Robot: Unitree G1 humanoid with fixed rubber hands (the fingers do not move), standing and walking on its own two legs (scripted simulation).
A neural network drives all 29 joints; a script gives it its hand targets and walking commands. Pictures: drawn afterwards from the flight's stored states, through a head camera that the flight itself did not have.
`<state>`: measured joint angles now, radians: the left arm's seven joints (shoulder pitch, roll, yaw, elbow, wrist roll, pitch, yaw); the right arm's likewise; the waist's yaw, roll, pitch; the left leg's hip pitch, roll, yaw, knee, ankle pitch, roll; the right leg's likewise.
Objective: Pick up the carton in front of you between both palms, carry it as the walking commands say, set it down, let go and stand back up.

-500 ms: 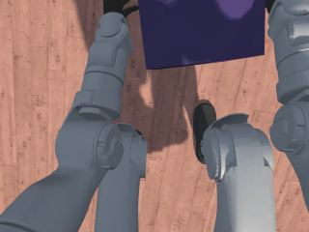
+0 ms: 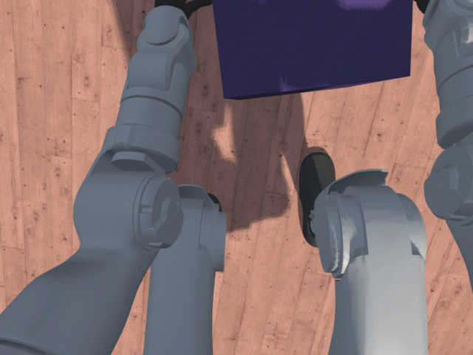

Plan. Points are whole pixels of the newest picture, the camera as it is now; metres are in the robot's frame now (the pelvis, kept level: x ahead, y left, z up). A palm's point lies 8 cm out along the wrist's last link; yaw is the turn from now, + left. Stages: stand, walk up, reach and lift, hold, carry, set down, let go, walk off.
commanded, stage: set down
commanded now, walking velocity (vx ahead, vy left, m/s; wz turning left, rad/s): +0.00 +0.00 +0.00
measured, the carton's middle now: (295, 21) +0.52 -0.13 -0.25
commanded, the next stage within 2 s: let go in 1.46 s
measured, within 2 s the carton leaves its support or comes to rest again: neither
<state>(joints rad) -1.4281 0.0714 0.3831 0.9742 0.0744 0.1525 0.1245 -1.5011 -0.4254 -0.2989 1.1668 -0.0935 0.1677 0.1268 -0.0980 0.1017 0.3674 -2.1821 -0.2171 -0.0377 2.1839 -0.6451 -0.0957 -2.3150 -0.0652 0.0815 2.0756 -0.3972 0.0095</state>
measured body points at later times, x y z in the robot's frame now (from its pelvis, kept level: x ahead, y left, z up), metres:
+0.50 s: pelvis +0.00 -0.01 +0.00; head +0.38 -0.07 +0.23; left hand +0.56 +0.05 -0.18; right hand +0.52 -0.34 -0.18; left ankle +0.10 +0.12 -0.34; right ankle +0.15 -0.14 -0.34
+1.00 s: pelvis +0.02 -0.02 +0.11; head +0.35 -0.10 +0.41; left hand +0.57 +0.04 -0.01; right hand +0.53 -0.34 -0.02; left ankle +0.10 +0.12 -0.34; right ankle +0.15 -0.14 -0.34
